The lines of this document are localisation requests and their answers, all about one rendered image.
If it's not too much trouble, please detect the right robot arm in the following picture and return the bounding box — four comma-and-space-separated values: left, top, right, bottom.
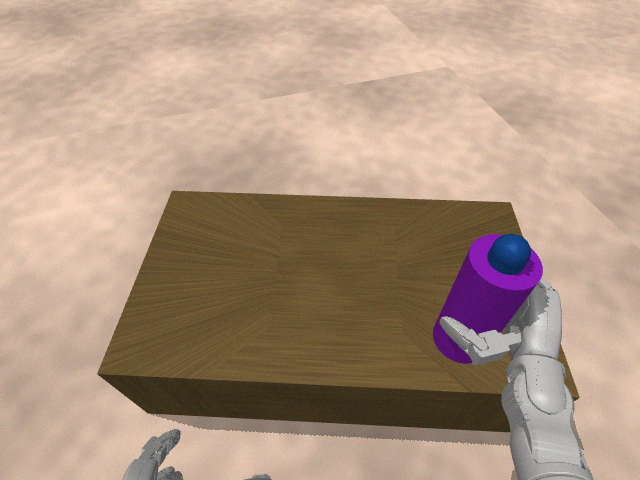
501, 354, 594, 480

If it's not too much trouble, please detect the bottle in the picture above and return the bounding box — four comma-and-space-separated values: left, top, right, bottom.
433, 234, 543, 364

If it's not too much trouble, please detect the left robot hand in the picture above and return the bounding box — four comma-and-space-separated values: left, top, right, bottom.
122, 429, 183, 480

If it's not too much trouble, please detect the right robot hand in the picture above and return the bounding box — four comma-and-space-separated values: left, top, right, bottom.
440, 276, 562, 366

